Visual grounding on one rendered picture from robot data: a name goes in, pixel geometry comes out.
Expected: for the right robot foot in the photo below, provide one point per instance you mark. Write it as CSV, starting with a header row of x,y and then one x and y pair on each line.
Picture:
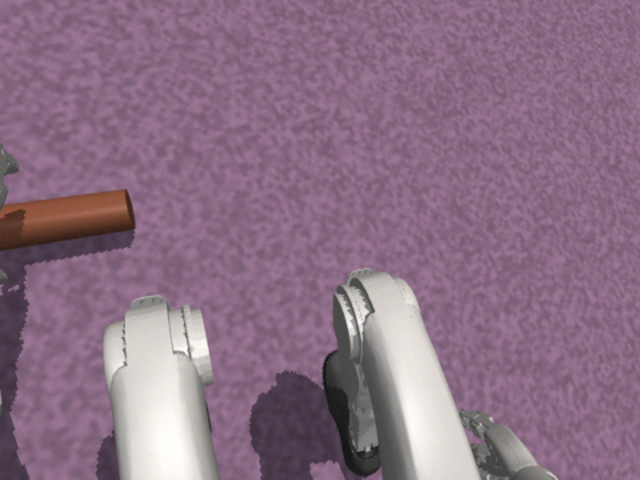
x,y
360,463

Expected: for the right robot hand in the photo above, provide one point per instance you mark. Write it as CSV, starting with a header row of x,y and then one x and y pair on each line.
x,y
504,454

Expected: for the left robot hand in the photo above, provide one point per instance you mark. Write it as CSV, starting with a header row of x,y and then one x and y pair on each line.
x,y
8,165

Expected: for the bottle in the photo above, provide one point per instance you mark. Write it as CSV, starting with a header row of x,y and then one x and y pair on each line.
x,y
58,219

